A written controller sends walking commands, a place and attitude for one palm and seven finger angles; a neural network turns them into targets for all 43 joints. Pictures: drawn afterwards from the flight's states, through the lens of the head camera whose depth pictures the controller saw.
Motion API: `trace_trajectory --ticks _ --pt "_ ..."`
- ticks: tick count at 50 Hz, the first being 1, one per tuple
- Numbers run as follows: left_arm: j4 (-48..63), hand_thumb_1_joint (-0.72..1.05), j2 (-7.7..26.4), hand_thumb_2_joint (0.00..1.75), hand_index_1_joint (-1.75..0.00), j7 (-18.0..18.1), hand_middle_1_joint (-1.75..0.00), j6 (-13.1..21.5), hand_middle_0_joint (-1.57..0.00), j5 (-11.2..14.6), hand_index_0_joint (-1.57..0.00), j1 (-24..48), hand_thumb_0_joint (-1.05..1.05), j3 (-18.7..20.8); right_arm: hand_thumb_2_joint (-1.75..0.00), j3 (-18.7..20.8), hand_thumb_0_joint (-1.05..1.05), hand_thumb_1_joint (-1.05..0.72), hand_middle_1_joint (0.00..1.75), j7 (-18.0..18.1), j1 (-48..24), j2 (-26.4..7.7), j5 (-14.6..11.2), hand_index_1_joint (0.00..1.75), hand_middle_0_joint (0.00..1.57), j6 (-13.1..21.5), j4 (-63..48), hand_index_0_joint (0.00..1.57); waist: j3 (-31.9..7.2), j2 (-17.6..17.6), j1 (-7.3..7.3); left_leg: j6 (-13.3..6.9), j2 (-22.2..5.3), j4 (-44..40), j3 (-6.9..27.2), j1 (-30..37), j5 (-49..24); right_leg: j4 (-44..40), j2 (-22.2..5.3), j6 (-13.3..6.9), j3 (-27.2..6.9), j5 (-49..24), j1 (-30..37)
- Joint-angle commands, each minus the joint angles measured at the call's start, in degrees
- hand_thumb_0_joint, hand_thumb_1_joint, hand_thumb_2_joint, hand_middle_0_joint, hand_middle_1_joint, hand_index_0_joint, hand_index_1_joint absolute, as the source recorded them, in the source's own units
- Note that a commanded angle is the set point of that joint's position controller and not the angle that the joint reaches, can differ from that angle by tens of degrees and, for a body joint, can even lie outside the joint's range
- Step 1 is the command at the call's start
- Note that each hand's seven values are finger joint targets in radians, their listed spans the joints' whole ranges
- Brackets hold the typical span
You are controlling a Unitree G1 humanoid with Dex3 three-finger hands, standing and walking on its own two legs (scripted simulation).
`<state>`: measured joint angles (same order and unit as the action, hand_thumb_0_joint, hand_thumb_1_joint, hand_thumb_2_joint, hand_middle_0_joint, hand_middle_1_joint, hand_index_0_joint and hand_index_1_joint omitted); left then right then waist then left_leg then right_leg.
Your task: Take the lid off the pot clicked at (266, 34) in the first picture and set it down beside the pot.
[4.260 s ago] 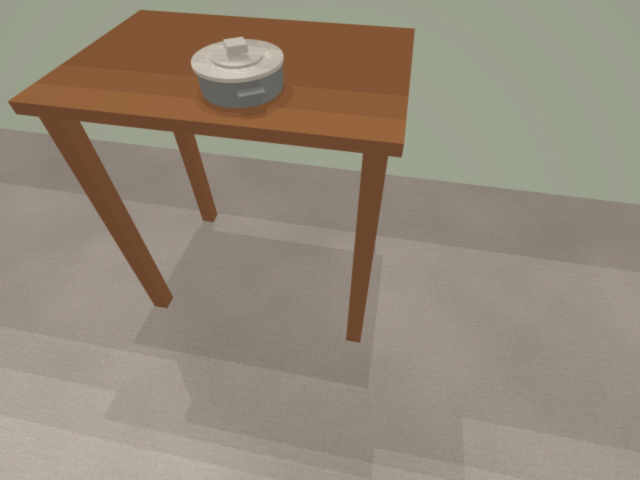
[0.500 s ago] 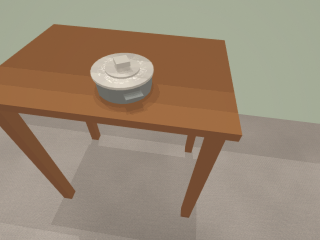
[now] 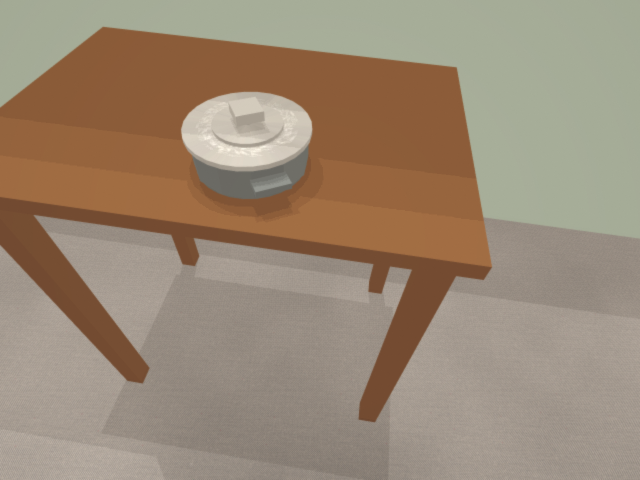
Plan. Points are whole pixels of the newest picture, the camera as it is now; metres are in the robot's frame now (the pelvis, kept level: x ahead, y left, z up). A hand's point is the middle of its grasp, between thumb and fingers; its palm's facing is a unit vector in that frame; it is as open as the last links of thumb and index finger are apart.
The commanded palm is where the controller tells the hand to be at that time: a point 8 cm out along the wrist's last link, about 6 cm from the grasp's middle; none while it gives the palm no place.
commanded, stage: shuffle to correct the standing spot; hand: left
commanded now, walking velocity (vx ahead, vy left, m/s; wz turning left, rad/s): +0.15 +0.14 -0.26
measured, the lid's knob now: (246, 111) +0.56 +0.15 +0.16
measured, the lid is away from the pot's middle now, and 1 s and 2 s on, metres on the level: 0.00 0.00 0.00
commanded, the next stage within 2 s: come to a stop and stand still in 0.58 s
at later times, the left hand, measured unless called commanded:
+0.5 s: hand out of the picture +0.12 +0.20 -0.17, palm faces -0.02 -0.97 -0.23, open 7.4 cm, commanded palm none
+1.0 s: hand (111, 466) +0.16 +0.31 -0.17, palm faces +0.01 -0.97 -0.26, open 7.4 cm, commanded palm none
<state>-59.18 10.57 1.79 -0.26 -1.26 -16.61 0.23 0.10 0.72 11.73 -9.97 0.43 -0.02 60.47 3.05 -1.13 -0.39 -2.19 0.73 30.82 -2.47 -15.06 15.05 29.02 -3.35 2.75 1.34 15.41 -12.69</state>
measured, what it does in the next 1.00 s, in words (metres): steps to the left: right foot, then left foot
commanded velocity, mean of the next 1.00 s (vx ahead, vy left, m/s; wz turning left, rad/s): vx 0.03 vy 0.05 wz -0.06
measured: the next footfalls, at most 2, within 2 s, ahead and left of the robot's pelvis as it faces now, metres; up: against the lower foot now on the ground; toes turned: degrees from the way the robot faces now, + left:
right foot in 0.48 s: +0.10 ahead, -0.10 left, +0.00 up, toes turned -10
left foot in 0.80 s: +0.12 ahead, +0.18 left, +0.00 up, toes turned +0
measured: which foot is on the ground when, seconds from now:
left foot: down 0.00-0.48, up 0.50-0.78, down 0.80-1.00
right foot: down 0.00-0.26, up 0.28-0.46, down 0.48-0.78, up 0.80-1.00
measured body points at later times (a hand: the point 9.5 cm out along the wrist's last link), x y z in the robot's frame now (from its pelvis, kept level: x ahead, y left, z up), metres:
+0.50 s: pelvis +0.06 +0.02 -0.01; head +0.09 +0.01 +0.44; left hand +0.12 +0.25 -0.15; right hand +0.01 -0.20 -0.17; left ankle +0.02 +0.09 -0.73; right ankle +0.06 -0.09 -0.74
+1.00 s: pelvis +0.09 +0.09 -0.01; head +0.12 +0.10 +0.44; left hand +0.16 +0.36 -0.15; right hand +0.17 -0.13 -0.15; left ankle +0.16 +0.23 -0.73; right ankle +0.07 -0.01 -0.70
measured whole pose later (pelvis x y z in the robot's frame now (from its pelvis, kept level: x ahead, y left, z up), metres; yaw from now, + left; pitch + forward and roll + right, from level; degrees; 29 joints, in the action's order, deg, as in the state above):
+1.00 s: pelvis +0.09 +0.09 -0.01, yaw -3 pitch +0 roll +1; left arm -54.3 14.1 0.9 -1.8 -0.8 -13.6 3.9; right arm 0.9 1.3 9.0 -7.8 1.7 -0.5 54.5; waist 3.6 -2.1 -0.4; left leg 1.1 -2.7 31.5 -2.7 -20.3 10.7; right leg 50.1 -0.2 0.0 1.4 30.2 -21.3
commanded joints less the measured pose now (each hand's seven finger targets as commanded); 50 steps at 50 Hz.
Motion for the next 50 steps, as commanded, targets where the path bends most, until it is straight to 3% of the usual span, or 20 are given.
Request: trace_trajectory --ticks 1,7,10,13,15,18,21,22,23,24,25,28,31,37,38,39,40,42,45,50 --pt "2.1 0.9 6.7 0.9 -0.3 0.29 -0.3 0.88 -0.2 0.05 -0.2 -3.74 0.0 1.52 -0.9 1.35 0.0 -0.9 0.3 0.3 1.99 -6.74 0.22 0.3 0.2 0.93 -2.36 0.2 -0.68 0.52 0.03 0.33 -4.72 -6.88 5.37 -0.3 4.45 -6.32 -3.27 -4.76 -4.78 3.26 -1.16" --pt "3.08 0.9 9.22 0.9 -0.3 -0.02 -0.3 0.47 -0.2 0.09 -0.2 -4.65 0.0 3.0 -0.9 1.59 0.0 -0.9 0.3 0.07 3.41 -5.79 0.51 0.3 0.2 0.68 -3.77 0.2 2.88 -4.95 -0.16 1.37 -1.56 0.06 0.11 -3.43 8.14 -10.98 -7.36 -8.82 -12.57 12.16 -3.32" --pt "3.78 0.9 8.7 0.9 -0.3 -0.01 -0.3 0.38 -0.2 0.07 -0.2 -3.88 0.0 3.51 -0.9 1.55 0.0 -0.9 0.3 0.06 5.75 -5.8 0.5 0.3 0.2 1.38 -3.6 0.2 2.65 -2.81 0.64 1.07 -2.45 -2.2 0.38 -0.64 5.11 -6.38 -6.37 -8.81 -10.45 6.54 -4.44" --pt "5.01 0.9 4.44 0.9 -0.3 -0.29 -0.3 0.22 -0.2 -0.25 -0.2 -1.7 0.0 2.67 -0.9 2.45 0.0 -0.9 0.3 0.67 11.76 -10.02 0.78 0.3 0.2 1.91 -2.39 0.2 0.55 13.37 2.42 -4.9 -13.64 -13.25 14.47 10.86 -4.79 12.11 2.74 -4.55 2.74 9.12 -14.03" --pt "6.05 0.9 3.4 0.9 -0.3 -0.16 -0.3 0.79 -0.2 -0.07 -0.2 1.98 0.0 2.24 -0.9 2.02 0.0 -0.9 0.3 0.94 14.49 -8.32 1.09 0.3 0.2 1.87 -1.87 0.2 1.95 10.63 3.33 -10.29 -16.79 -13.5 16.63 13.77 -20.87 22.75 1.24 -4.82 1.57 17.2 -20.49" --pt "5.71 0.9 1.5 0.9 -0.3 -0.52 -0.3 1.05 -0.2 0.31 -0.2 1.41 0.0 2.18 -0.9 1.53 0.0 -0.9 0.3 0.97 11.69 -7.48 1.3 0.3 0.2 2.04 -2.67 0.2 -0.89 6.61 0.96 -10.87 -14.84 -10.96 10.64 10.49 -30.26 17.61 -0.25 -4.88 2.59 14.82 -12.9" --pt "3.79 0.9 1.58 0.9 -0.3 -0.54 -0.3 1.12 -0.2 0.28 -0.2 -5.0 0.0 2.68 -0.9 1.43 0.0 -0.9 0.3 1.04 9.4 -7.13 0.66 0.3 0.2 1.68 -2.73 0.2 -2.15 5.53 -2.55 -6.93 -10.53 -6.39 4.74 2.27 -19.9 2.08 0.3 -4.55 4.61 1.0 2.71" --pt "3.13 0.9 3.86 0.9 -0.3 -0.31 -0.3 1.49 -0.2 0.22 -0.2 -7.87 0.0 3.44 -0.9 1.45 0.0 -0.9 0.3 0.95 8.66 -6.1 0.29 0.3 0.2 1.73 -3.28 0.2 -2.62 1.11 -4.32 -4.43 -8.04 -2.25 2.97 -4.06 -11.67 -3.29 -2.79 -5.62 1.18 -3.94 10.91" --pt "2.4 0.9 8.51 0.9 -0.3 0.25 -0.3 1.95 -0.2 -0.17 -0.2 -11.64 0.0 4.4 -0.9 1.33 0.0 -0.9 0.3 0.69 8.39 -4.25 -0.1 0.3 0.2 1.75 -4.53 0.2 -2.99 -11.32 -5.36 -0.71 -1.88 8.19 -1.89 -16.67 4.49 -8.87 -15.74 -10.57 -17.3 -8.55 19.89" --pt "2.05 0.9 11.93 0.9 -0.3 0.58 -0.3 1.82 -0.2 0.14 -0.2 -14.57 0.0 5.39 -0.9 2.04 0.0 -0.9 0.3 0.63 6.27 -4.9 0.6 0.3 0.2 1.32 -6.31 0.2 -2.14 -13.04 -6.43 1.73 0.0 19.89 -2.75 -22.77 20.52 -13.48 -27.07 -18.1 -28.55 -14.1 19.65" --pt "2.3 0.9 11.16 0.9 -0.3 1.21 -0.3 2.11 -0.2 0.32 -0.2 -14.41 0.0 5.52 -0.9 2.42 0.0 -0.9 0.3 0.65 4.03 -5.83 1.0 0.3 0.2 0.5 -6.39 0.2 -0.82 -8.81 -6.36 2.2 -2.24 27.12 2.52 -23.34 19.27 -13.46 -26.85 -20.09 -28.73 -14.2 14.77" --pt "4.51 0.9 9.06 0.9 -0.3 2.08 -0.3 2.04 -0.2 0.0 -0.2 -6.61 0.0 5.36 -0.9 2.79 0.0 -0.9 0.3 -0.55 3.02 -4.32 1.18 0.3 0.2 -1.16 -7.08 0.2 0.83 -7.14 -2.5 2.91 -4.84 31.99 5.11 -22.96 12.5 -11.66 -21.64 -17.27 -16.67 -17.01 6.17" --pt "6.23 0.9 10.45 0.9 -0.3 1.48 -0.3 2.16 -0.2 -0.35 -0.2 -2.08 0.0 5.82 -0.9 2.7 0.0 -0.9 0.3 -1.62 4.32 -2.69 0.6 0.3 0.2 -1.9 -7.79 0.2 -0.82 -9.85 -0.3 4.4 -4.05 24.24 0.65 -15.86 5.63 -10.84 -16.75 -12.68 -6.21 -16.6 -0.52" --pt "7.91 0.9 11.58 0.9 -0.3 -0.04 -0.3 0.13 -0.2 -0.73 -0.2 0.51 0.0 5.89 -0.9 3.53 0.0 -0.9 0.3 -1.18 8.37 -4.28 -0.06 0.3 0.2 0.36 -7.4 0.2 -4.1 -6.64 1.58 4.81 -0.73 -0.5 -5.3 7.33 -6.11 3.68 -8.72 -5.64 0.8 -9.9 -7.71" --pt "8.5 0.9 8.47 0.9 -0.3 -0.19 -0.3 -0.53 -0.2 -0.33 -0.2 -1.51 0.0 5.26 -0.9 4.44 0.0 -0.9 0.3 -0.79 10.71 -8.5 0.29 0.3 0.2 0.82 -7.53 0.2 -5.67 5.15 2.41 2.21 -8.35 -2.08 3.25 12.37 -14.66 11.26 -4.62 -3.34 3.23 3.26 -13.21" --pt "9.21 0.9 4.61 0.9 -0.3 0.01 -0.3 -0.89 -0.2 0.22 -0.2 -1.84 0.0 4.4 -0.9 5.24 0.0 -0.9 0.3 -0.36 13.47 -13.27 0.78 0.3 0.2 1.1 -8.05 0.2 -6.34 17.58 3.69 -4.2 -20.12 -10.72 19.52 9.42 -23.75 22.23 1.49 -1.09 4.29 22.56 -16.18" --pt "10.03 0.9 4.32 0.9 -0.3 0.43 -0.3 -0.49 -0.2 0.56 -0.2 -1.54 0.0 3.82 -0.9 5.0 0.0 -0.9 0.3 -0.04 13.22 -13.59 1.07 0.3 0.2 0.68 -8.42 0.2 -5.29 11.97 4.08 -8.39 -22.43 -12.96 21.36 2.86 -23.25 29.68 1.85 -2.73 -0.58 23.12 -12.55" --pt "7.38 0.9 3.25 0.9 -0.3 0.65 -0.3 -0.46 -0.2 0.62 -0.2 -3.84 0.0 3.7 -0.9 3.74 0.0 -0.9 0.3 0.96 5.34 -10.82 1.41 0.3 0.2 1.2 -8.92 0.2 -7.46 18.04 0.72 -9.21 -21.05 -13.41 21.98 0.38 -19.93 33.3 1.0 -3.21 -3.38 19.04 -12.21" --pt "6.46 0.9 4.97 0.9 -0.3 -0.64 -0.3 -0.59 -0.2 0.58 -0.2 -2.23 0.0 3.85 -0.9 3.47 0.0 -0.9 0.3 1.4 1.32 -9.36 1.56 0.3 0.2 0.82 -8.58 0.2 -5.58 13.57 0.85 -6.96 -17.14 -10.5 13.3 3.03 -27.62 26.78 1.44 -2.33 -1.74 15.55 -12.26" --pt "7.55 0.9 4.46 0.9 -0.3 -1.18 -0.3 -0.89 -0.2 0.78 -0.2 -4.16 0.0 3.96 -0.9 4.57 0.0 -0.9 0.3 1.8 -0.14 -11.02 1.34 0.3 0.2 -0.05 -8.37 0.2 -7.08 10.72 -0.07 -6.0 -17.84 -9.09 12.74 0.67 -22.06 10.88 2.21 -3.34 -1.78 9.96 -3.19"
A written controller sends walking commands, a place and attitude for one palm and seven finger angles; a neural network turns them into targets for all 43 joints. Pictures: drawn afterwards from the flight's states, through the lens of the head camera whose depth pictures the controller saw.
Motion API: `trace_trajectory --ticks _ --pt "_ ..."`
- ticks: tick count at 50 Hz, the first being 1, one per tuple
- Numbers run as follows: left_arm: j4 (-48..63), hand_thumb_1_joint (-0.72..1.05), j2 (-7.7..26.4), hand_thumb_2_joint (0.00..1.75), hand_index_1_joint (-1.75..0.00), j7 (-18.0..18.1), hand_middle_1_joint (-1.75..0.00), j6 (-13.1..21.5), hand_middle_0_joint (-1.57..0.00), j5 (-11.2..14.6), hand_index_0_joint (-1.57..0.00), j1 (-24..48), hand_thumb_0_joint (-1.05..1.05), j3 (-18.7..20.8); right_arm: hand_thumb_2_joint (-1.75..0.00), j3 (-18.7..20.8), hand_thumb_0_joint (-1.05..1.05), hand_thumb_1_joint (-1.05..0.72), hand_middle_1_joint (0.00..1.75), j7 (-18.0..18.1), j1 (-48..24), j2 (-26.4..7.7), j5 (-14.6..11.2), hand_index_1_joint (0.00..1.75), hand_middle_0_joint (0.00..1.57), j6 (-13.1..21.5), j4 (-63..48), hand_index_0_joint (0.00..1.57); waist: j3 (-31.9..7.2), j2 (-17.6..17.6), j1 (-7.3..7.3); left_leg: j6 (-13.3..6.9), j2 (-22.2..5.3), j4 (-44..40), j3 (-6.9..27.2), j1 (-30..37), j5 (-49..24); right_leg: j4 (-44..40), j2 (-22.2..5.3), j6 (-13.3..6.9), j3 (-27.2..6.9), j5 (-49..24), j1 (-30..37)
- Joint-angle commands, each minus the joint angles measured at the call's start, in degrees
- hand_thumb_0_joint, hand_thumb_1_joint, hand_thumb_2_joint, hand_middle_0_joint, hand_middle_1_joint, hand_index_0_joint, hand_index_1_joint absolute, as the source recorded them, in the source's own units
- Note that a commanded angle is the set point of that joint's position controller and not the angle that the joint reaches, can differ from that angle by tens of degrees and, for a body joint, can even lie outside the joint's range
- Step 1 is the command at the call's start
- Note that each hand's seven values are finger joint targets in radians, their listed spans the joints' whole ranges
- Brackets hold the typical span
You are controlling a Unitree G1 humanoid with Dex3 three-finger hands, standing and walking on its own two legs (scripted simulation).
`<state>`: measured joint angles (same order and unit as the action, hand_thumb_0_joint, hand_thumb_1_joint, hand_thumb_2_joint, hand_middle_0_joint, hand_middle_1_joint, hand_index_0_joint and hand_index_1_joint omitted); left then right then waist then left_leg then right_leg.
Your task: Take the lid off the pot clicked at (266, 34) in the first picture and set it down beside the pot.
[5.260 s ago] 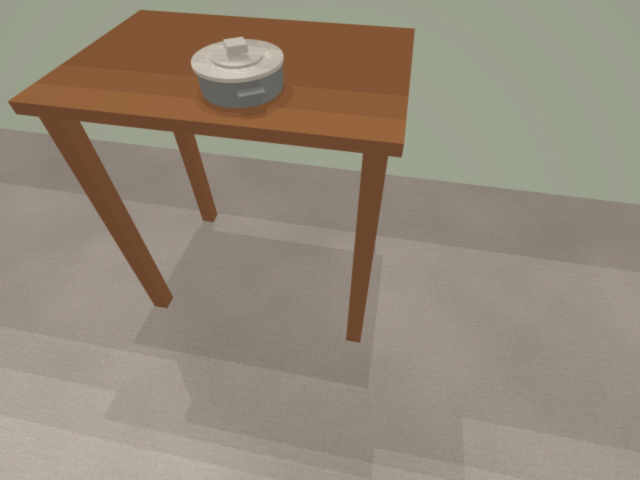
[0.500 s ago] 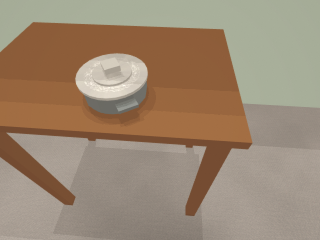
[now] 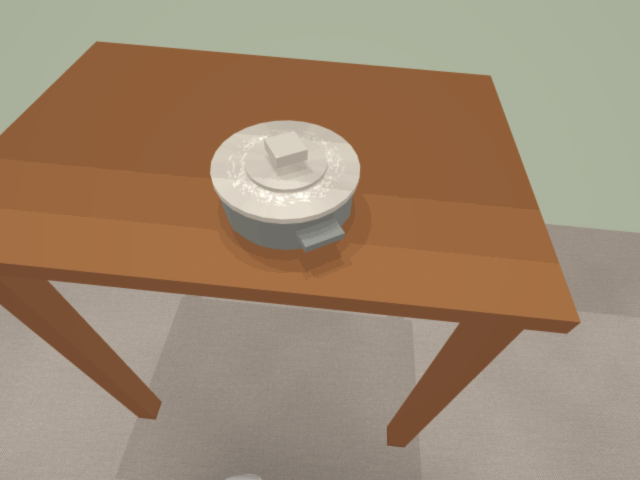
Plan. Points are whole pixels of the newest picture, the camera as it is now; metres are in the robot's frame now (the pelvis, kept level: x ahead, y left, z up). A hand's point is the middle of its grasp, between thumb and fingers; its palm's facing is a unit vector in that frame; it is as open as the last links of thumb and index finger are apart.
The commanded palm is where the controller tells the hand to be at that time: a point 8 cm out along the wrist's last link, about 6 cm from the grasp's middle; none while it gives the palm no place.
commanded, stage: come to a stop and stand still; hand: left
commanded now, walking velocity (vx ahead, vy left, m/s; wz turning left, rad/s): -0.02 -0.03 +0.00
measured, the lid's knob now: (285, 149) +0.46 +0.08 +0.17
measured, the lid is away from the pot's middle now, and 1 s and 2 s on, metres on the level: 0.00 0.00 0.00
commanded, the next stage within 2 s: look again from close up in 1.16 s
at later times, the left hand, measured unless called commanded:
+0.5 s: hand out of the picture +0.05 +0.18 -0.16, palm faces +0.01 -0.98 -0.21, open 7.4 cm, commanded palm none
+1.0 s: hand out of the picture +0.03 +0.20 -0.17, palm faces +0.02 -0.98 -0.18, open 7.4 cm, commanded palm none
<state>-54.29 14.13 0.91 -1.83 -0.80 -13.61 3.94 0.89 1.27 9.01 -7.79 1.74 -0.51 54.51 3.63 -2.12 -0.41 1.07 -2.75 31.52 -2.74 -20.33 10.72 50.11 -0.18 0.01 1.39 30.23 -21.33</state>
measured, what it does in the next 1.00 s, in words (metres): steps on the spot: right foot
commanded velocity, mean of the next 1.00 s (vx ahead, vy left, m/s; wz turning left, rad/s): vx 0.00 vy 0.00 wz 0.00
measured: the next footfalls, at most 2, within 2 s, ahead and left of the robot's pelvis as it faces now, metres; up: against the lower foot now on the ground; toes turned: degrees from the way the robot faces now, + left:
right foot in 0.06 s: +0.04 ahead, -0.09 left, +0.00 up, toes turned -1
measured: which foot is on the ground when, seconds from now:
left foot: down 0.00-1.00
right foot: up 0.00-0.04, down 0.06-1.00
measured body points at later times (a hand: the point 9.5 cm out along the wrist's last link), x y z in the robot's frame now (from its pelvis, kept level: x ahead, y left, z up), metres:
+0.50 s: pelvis -0.01 +0.00 +0.01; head +0.00 +0.01 +0.46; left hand +0.04 +0.23 -0.14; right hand +0.01 -0.22 -0.15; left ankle +0.00 +0.11 -0.73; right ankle +0.00 -0.09 -0.73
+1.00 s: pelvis +0.02 +0.03 +0.01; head +0.03 +0.05 +0.46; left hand +0.03 +0.26 -0.15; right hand +0.06 -0.20 -0.13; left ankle +0.00 +0.11 -0.73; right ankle +0.00 -0.09 -0.73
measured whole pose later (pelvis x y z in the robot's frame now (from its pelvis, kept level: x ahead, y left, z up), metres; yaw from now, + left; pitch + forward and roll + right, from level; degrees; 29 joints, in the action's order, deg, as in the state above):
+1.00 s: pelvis +0.02 +0.03 +0.01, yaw +0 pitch -1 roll -1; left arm -59.9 10.7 2.0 0.0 -0.9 -16.5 -0.9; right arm -0.3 1.4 12.8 -9.2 0.3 1.0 60.1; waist 1.9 -1.9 -0.7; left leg -3.0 0.7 27.6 -4.7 -11.0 16.1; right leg 26.0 -0.2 0.1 2.0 15.5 -9.7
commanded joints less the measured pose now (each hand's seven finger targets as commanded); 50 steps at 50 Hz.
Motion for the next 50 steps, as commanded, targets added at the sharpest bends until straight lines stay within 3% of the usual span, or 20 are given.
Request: trace_trajectory --ticks 1,2,3,4,5,6,7,8,9,10,11,12,13,14,15,17,20,27,31,50 --pt "2.22 0.9 0.94 0.9 -0.3 -0.3 -0.3 0.98 -0.2 0.21 -0.2 -9.25 0.0 0.4 -0.9 3.78 0.0 -0.9 0.3 1.15 1.92 -13.02 -0.25 0.3 0.2 0.21 -2.57 0.2 -8.36 9.18 -1.09 -7.55 -12.36 -7.03 11.0 4.1 -13.44 -18.0 -0.42 -0.4 -0.99 -11.16 10.01" --pt "2.19 0.9 2.25 0.9 -0.3 -0.08 -0.3 1.3 -0.2 -0.04 -0.2 -10.11 0.0 0.54 -0.9 3.6 0.0 -0.9 0.3 0.9 2.22 -10.7 -0.76 0.3 0.2 0.14 -2.49 0.2 -7.23 1.81 -1.54 -5.07 -8.72 -3.39 8.74 -0.17 -5.31 -26.2 -1.27 -0.07 -3.13 -16.75 14.08" --pt "2.9 0.9 5.62 0.9 -0.3 0.34 -0.3 1.48 -0.2 -0.66 -0.2 -8.85 0.0 1.01 -0.9 3.06 0.0 -0.9 0.3 0.66 2.48 -7.7 -1.35 0.3 0.2 -0.25 -3.16 0.2 -4.64 -10.5 -0.73 -1.57 -1.13 4.21 1.72 -5.67 8.55 -33.06 -9.85 -2.12 -14.83 -18.82 12.86" --pt "4.1 0.9 7.86 0.9 -0.3 0.34 -0.3 1.42 -0.2 -0.73 -0.2 -6.46 0.0 0.94 -0.9 2.76 0.0 -0.9 0.3 0.32 1.47 -6.3 -1.31 0.3 0.2 -0.82 -3.92 0.2 -2.38 -13.85 -0.62 -0.12 2.04 10.08 0.22 -6.27 17.49 -36.36 -16.71 -7.22 -20.39 -17.49 7.11" --pt "4.16 0.9 4.97 0.9 -0.3 2.93 -0.3 1.63 -0.2 -2.19 -0.2 -4.38 0.0 0.01 -0.9 3.14 0.0 -0.9 0.3 -0.21 1.2 -11.32 -0.86 0.3 0.2 0.1 -4.52 0.2 -5.47 0.54 0.96 0.68 1.65 17.78 -0.14 -2.0 11.17 -33.66 -16.08 -9.19 -23.19 -26.52 8.0" --pt "6.85 0.9 6.65 0.9 -0.3 2.97 -0.3 2.13 -0.2 -1.07 -0.2 -1.39 0.0 0.12 -0.9 2.26 0.0 -0.9 0.3 -0.9 2.57 -6.77 -0.65 0.3 0.2 -0.37 -5.01 0.2 -7.83 0.28 2.17 -1.12 -0.25 18.45 0.94 -0.31 10.82 -31.07 -12.5 -9.5 -14.54 -19.57 6.4" --pt "6.33 0.9 6.38 0.9 -0.3 2.81 -0.3 2.12 -0.2 -0.82 -0.2 0.17 0.0 0.16 -0.9 2.08 0.0 -0.9 0.3 -0.99 3.99 -6.17 -0.45 0.3 0.2 -0.96 -5.22 0.2 -7.9 0.93 2.11 -0.82 0.77 15.91 -0.39 2.95 10.2 -30.39 -12.48 -10.17 -13.16 -18.41 4.72" --pt "6.97 0.9 5.81 0.9 -0.3 2.78 -0.3 2.33 -0.2 -0.71 -0.2 0.63 0.0 -0.41 -0.9 1.82 0.0 -0.9 0.3 -1.1 3.47 -5.69 -0.62 0.3 0.2 -1.0 -6.31 0.2 -2.29 -6.37 2.42 -1.0 0.9 13.79 -0.95 2.71 11.0 -32.11 -11.17 -9.02 -11.53 -11.68 -0.48" --pt "7.24 0.9 5.12 0.9 -0.3 2.66 -0.3 2.44 -0.2 -0.68 -0.2 0.65 0.0 -0.7 -0.9 1.94 0.0 -0.9 0.3 -1.21 4.08 -6.79 -0.73 0.3 0.2 -0.83 -6.52 0.2 1.34 -10.38 2.47 -1.39 1.24 10.49 -0.78 2.61 11.22 -33.02 -10.26 -8.29 -11.72 -8.25 -2.77" --pt "7.35 0.9 4.87 0.9 -0.3 2.57 -0.3 2.51 -0.2 -0.58 -0.2 0.2 0.0 -0.96 -0.9 1.99 0.0 -0.9 0.3 -1.19 5.28 -7.16 -0.87 0.3 0.2 -0.55 -6.09 0.2 2.39 -10.47 2.66 -1.77 1.22 5.88 -0.42 3.65 10.01 -32.28 -9.48 -7.4 -11.61 -7.75 -2.92" --pt "7.14 0.9 4.46 0.9 -0.3 2.55 -0.3 2.6 -0.2 -0.41 -0.2 -0.24 0.0 -1.26 -0.9 1.72 0.0 -0.9 0.3 -1.11 6.69 -7.25 -0.96 0.3 0.2 -0.12 -5.21 0.2 2.03 -8.39 2.9 -2.19 0.8 0.34 0.37 5.86 7.86 -30.47 -8.52 -6.15 -10.89 -8.02 -2.76" --pt "6.95 0.9 4.02 0.9 -0.3 2.32 -0.3 2.57 -0.2 -0.37 -0.2 -0.65 0.0 -1.55 -0.9 1.28 0.0 -0.9 0.3 -1.06 7.37 -7.02 -0.85 0.3 0.2 0.33 -4.68 0.2 1.25 -2.98 2.47 -2.19 0.19 -3.1 1.28 9.01 6.52 -28.42 -7.33 -5.1 -9.03 -6.92 -3.55" --pt "6.95 0.9 2.65 0.9 -0.3 2.21 -0.3 2.78 -0.2 -0.03 -0.2 -1.6 0.0 -1.83 -0.9 1.2 0.0 -0.9 0.3 -0.85 7.3 -7.8 -0.63 0.3 0.2 0.7 -4.44 0.2 1.72 0.79 1.95 -3.09 -1.78 -4.91 3.92 7.37 5.56 -27.21 -5.3 -3.93 -8.21 -7.65 -2.94" --pt "6.77 0.9 2.01 0.9 -0.3 2.15 -0.3 3.17 -0.2 0.14 -0.2 -2.81 0.0 -2.0 -0.9 0.99 0.0 -0.9 0.3 -0.66 7.34 -8.32 -0.47 0.3 0.2 1.01 -4.26 0.2 1.23 1.77 1.17 -3.78 -3.29 -5.2 5.23 4.8 2.46 -26.91 -4.09 -3.18 -7.92 -11.94 0.3" --pt "5.7 0.9 2.61 0.9 -0.3 1.96 -0.3 2.78 -0.2 0.12 -0.2 -2.57 0.0 -2.06 -0.9 0.76 0.0 -0.9 0.3 -0.65 6.3 -7.96 -0.54 0.3 0.2 1.29 -3.56 0.2 0.4 6.98 0.87 -4.05 -3.69 -7.47 6.97 2.01 4.41 -25.97 -3.99 -3.08 -5.76 -11.01 3.67" --pt "4.89 0.9 2.84 0.9 -0.3 1.71 -0.3 2.54 -0.2 0.14 -0.2 -4.09 0.0 -2.17 -0.9 0.36 0.0 -0.9 0.3 -0.52 5.58 -7.81 -0.58 0.3 0.2 1.48 -3.53 0.2 -1.84 4.73 -0.46 -3.96 -3.97 -8.71 7.17 0.56 6.31 -26.1 -3.47 -2.89 -4.85 -12.05 8.67" --pt "4.08 0.9 3.08 0.9 -0.3 1.64 -0.3 2.87 -0.2 0.22 -0.2 -3.54 0.0 -2.52 -0.9 0.31 0.0 -0.9 0.3 -0.38 6.58 -7.85 -0.67 0.3 0.2 1.46 -2.24 0.2 -1.43 0.7 0.31 -2.95 -2.2 -6.73 4.84 1.38 7.85 -29.15 -5.45 -3.75 -7.88 -9.71 7.43" --pt "2.04 0.9 2.97 0.9 -0.3 1.54 -0.3 2.89 -0.2 0.27 -0.2 -3.5 0.0 -3.01 -0.9 -0.07 0.0 -0.9 0.3 -0.11 8.16 -6.98 -0.89 0.3 0.2 2.13 0.44 0.2 -3.72 1.33 0.24 -3.08 -3.18 -7.93 5.44 4.77 0.91 -27.78 -5.1 -3.24 -6.03 -17.54 9.69" --pt "0.25 0.9 2.69 0.9 -0.3 1.56 -0.3 2.98 -0.2 0.22 -0.2 -4.34 0.0 -3.28 -0.9 -0.09 0.0 -0.9 0.3 0.05 7.63 -7.02 -1.11 0.3 0.2 2.22 1.77 0.2 -2.89 2.65 0.19 -3.19 -3.36 -7.99 5.19 5.92 -1.11 -27.66 -5.27 -2.97 -5.94 -20.46 9.43" --pt "-3.34 0.9 2.07 0.9 -0.3 1.66 -0.3 2.67 -0.2 0.01 -0.2 -5.9 0.0 -3.65 -0.9 -0.03 0.0 -0.9 0.3 0.47 6.59 -7.62 -1.35 0.3 0.2 2.52 3.27 0.2 -1.66 2.83 0.01 -3.93 -4.11 -9.56 5.8 10.37 -8.23 -27.92 -5.49 -2.06 -4.42 -24.34 10.34"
